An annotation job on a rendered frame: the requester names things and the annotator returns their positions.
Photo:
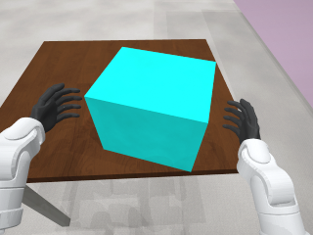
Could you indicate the robot left hand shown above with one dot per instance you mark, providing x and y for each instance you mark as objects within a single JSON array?
[{"x": 49, "y": 106}]

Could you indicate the right robot forearm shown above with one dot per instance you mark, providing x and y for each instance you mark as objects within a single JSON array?
[{"x": 272, "y": 190}]

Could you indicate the carton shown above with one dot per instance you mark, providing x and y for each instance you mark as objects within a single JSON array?
[{"x": 153, "y": 106}]

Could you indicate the robot right hand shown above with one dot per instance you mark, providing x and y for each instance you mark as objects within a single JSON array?
[{"x": 247, "y": 121}]

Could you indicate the left robot forearm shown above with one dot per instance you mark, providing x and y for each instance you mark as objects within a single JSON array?
[{"x": 18, "y": 145}]

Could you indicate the table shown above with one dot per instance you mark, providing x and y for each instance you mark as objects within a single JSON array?
[{"x": 73, "y": 151}]

